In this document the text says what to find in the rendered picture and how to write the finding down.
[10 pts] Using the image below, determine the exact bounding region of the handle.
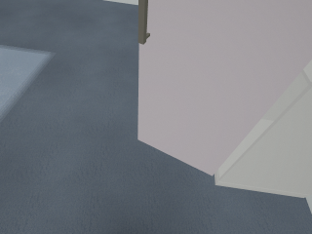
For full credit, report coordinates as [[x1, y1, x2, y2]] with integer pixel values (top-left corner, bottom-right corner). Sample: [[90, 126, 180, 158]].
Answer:
[[137, 0, 150, 45]]

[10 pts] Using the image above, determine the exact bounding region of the fridge door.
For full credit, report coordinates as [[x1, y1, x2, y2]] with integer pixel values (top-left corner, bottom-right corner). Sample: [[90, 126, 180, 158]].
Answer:
[[137, 0, 312, 176]]

